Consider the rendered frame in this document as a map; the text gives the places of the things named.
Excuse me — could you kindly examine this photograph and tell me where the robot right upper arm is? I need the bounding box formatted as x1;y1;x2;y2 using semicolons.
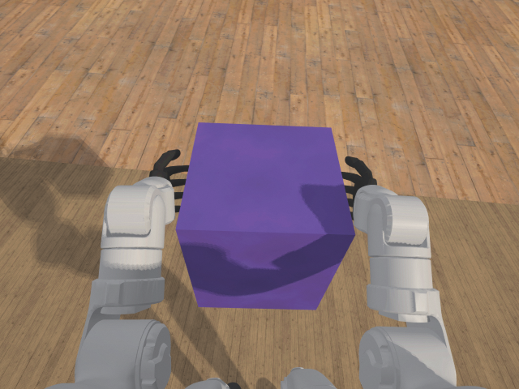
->
359;327;486;389

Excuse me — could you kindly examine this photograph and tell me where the robot left shin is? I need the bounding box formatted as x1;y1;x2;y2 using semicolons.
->
207;378;228;387

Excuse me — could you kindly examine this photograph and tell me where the carton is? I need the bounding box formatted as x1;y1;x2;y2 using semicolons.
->
175;122;355;310

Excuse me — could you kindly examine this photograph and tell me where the left robot forearm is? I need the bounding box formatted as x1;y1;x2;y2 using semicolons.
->
75;177;175;378

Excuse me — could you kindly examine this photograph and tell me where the robot right hand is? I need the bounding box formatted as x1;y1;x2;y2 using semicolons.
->
341;156;377;220

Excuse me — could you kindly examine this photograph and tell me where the right robot thigh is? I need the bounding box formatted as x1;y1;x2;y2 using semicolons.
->
281;369;336;389

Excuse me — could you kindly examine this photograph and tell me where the robot left hand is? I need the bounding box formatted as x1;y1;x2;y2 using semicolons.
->
149;149;189;212

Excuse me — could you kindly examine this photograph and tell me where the right robot forearm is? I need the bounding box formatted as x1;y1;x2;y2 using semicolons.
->
353;185;457;385

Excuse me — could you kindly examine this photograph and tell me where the robot left upper arm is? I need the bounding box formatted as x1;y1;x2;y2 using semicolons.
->
45;319;171;389

